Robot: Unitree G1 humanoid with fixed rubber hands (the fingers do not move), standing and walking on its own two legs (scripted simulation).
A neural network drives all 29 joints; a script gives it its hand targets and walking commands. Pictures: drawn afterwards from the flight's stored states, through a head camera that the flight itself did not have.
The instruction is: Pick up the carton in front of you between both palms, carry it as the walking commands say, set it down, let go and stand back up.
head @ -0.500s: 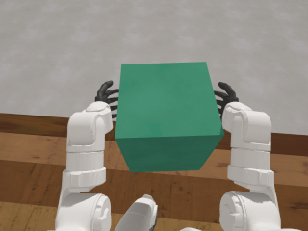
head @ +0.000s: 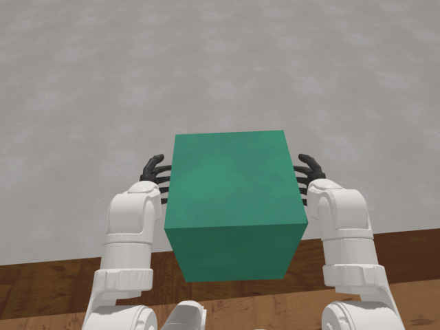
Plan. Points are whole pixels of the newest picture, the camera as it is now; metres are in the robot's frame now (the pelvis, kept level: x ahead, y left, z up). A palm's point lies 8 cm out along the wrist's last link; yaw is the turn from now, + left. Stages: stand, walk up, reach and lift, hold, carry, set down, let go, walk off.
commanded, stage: carry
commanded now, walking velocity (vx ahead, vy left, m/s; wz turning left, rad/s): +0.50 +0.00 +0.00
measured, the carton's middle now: (231, 210) +0.34 +0.01 -0.02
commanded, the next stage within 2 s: none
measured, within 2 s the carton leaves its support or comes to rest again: neither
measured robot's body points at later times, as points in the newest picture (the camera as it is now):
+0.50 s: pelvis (230, 203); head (236, 80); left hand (200, 98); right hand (284, 104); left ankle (220, 302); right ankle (238, 249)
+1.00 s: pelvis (219, 140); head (222, 37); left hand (191, 84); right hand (247, 89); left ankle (211, 213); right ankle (239, 214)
